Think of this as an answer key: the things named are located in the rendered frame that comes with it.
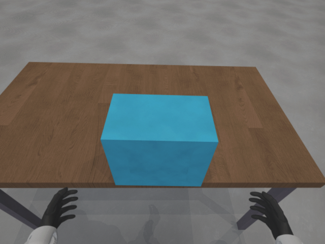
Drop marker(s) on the table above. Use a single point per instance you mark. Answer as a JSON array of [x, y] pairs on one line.
[[52, 116]]

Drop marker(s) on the left robot hand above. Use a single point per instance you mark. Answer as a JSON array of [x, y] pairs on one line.
[[54, 210]]

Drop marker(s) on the right robot hand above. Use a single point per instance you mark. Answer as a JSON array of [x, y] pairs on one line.
[[275, 218]]

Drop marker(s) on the left robot forearm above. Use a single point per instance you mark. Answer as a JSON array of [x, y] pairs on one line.
[[43, 235]]

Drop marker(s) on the carton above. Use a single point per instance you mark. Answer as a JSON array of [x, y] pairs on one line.
[[159, 140]]

